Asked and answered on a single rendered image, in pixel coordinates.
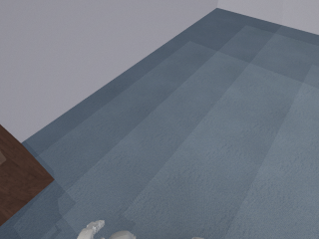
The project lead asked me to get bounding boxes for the cabinet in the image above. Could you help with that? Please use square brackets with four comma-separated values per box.
[0, 124, 55, 226]

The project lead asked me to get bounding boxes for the left robot hand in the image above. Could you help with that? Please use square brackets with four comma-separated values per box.
[77, 220, 105, 239]

